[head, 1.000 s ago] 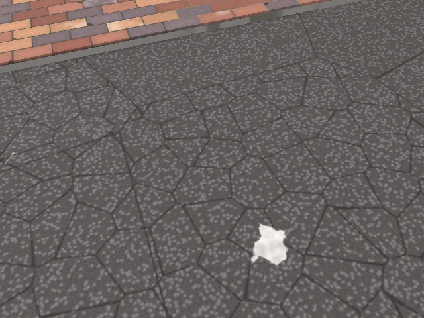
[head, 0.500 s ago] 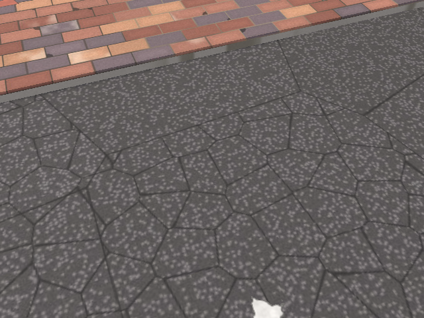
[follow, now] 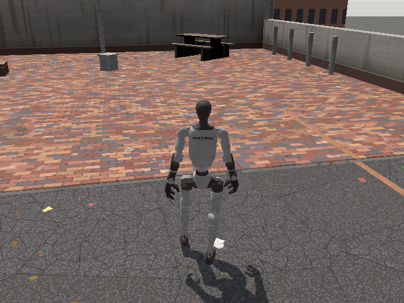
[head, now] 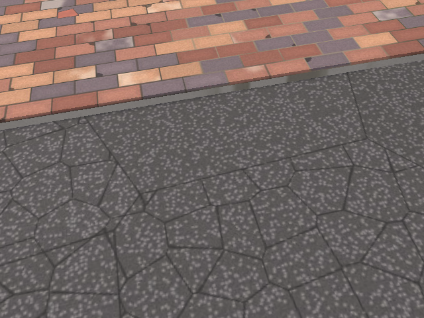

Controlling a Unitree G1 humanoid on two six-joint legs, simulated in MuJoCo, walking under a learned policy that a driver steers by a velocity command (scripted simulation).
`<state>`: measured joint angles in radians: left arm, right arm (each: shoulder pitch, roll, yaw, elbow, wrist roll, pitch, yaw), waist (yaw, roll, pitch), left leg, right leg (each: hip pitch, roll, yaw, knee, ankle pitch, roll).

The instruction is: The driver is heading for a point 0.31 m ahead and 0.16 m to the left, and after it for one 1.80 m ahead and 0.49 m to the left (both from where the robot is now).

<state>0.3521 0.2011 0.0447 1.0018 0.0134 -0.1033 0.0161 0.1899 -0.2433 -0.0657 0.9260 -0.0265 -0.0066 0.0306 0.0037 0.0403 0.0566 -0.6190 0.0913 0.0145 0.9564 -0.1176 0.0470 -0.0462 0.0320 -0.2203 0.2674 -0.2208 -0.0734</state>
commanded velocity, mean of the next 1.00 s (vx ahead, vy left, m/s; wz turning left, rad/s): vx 0.32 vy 0.00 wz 0.39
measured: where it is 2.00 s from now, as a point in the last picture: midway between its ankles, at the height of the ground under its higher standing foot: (148, 225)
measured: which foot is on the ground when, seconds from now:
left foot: up 0.00-0.16, down 0.18-0.76, up 0.78-1.00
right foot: down 0.00-0.20, up 0.22-0.74, down 0.76-1.00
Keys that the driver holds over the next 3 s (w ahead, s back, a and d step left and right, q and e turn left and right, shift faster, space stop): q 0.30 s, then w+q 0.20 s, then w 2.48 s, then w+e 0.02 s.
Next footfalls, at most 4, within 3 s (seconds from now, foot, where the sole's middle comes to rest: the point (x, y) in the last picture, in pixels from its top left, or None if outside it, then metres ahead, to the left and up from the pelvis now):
0.18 left None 0.23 0.09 -0.78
0.76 right None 0.31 -0.08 -0.78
1.20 left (157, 314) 0.49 0.23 -0.78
1.72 right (177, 214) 0.85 0.19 -0.78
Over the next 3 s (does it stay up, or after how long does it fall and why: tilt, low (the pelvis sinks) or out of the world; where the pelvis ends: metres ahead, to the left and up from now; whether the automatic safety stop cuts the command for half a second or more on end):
stays up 1.30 0.47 -0.01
